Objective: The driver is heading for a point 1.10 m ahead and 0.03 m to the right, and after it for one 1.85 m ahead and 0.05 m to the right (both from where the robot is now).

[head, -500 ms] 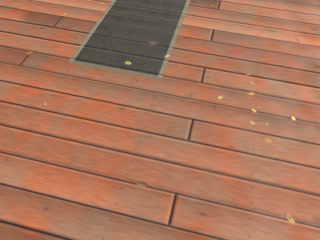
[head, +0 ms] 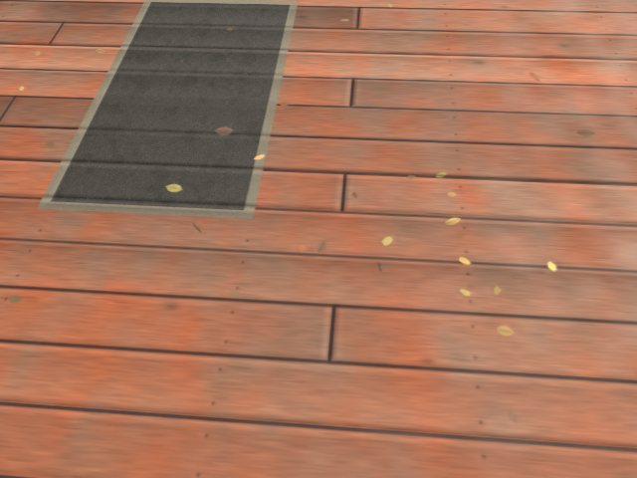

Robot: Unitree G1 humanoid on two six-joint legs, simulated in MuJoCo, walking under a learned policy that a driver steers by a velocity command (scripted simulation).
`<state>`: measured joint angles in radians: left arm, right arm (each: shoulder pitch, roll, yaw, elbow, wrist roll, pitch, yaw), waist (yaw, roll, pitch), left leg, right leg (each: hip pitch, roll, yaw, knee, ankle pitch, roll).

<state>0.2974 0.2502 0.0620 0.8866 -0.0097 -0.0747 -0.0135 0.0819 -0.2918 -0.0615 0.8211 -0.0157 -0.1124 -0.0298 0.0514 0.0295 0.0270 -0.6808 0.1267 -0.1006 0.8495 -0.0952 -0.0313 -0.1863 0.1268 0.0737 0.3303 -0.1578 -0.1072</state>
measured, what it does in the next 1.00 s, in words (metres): walks ahead: left foot, then right foot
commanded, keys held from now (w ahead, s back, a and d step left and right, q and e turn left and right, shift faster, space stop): w+e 0.28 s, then w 0.42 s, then w+q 0.30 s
